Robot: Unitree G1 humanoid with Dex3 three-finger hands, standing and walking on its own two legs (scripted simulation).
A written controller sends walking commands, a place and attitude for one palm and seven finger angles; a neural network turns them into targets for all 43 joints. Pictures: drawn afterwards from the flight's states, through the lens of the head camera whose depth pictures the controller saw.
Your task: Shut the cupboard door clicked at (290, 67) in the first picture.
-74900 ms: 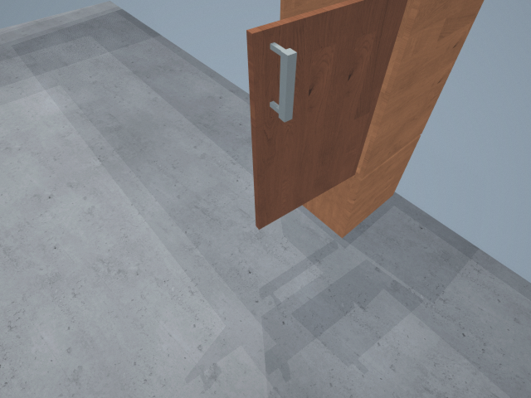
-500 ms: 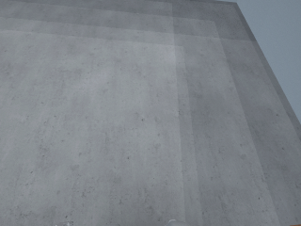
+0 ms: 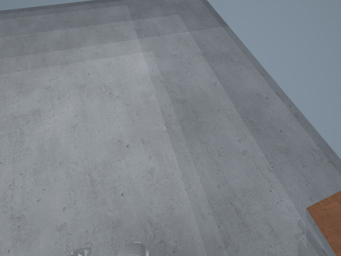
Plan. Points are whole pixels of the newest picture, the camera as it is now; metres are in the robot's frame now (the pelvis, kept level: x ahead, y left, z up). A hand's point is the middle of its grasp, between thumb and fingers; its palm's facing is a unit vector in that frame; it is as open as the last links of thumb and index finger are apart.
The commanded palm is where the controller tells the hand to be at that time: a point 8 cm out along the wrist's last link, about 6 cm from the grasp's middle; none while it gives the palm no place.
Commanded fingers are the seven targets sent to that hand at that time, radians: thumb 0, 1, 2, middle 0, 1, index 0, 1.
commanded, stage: turn to face it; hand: left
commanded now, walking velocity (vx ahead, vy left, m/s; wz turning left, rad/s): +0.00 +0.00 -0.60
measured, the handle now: out of the picture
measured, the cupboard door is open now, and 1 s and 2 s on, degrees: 7 7 7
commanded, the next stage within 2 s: take the last steps up to it in 1.76 s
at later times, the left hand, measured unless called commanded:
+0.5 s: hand (116, 229) +0.20 +0.17 -0.16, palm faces -0.31 -0.92 -0.26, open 7.4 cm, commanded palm none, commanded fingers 0.00 0.90 0.90 -0.20 -0.30 -0.20 -0.30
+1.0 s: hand (134, 210) +0.26 +0.13 -0.18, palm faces -0.54 -0.82 -0.19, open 7.4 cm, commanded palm none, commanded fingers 0.00 0.90 0.90 -0.20 -0.30 -0.20 -0.30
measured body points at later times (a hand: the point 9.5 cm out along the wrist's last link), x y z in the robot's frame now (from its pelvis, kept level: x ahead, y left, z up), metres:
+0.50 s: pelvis +0.02 +0.00 -0.02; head +0.06 -0.02 +0.43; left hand +0.22 +0.21 -0.14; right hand -0.01 -0.27 -0.16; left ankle +0.03 +0.14 -0.74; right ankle -0.02 -0.11 -0.74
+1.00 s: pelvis +0.07 +0.00 +0.00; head +0.13 +0.00 +0.44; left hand +0.29 +0.17 -0.16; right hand -0.01 -0.25 -0.12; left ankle +0.12 +0.10 -0.74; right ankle -0.04 -0.09 -0.67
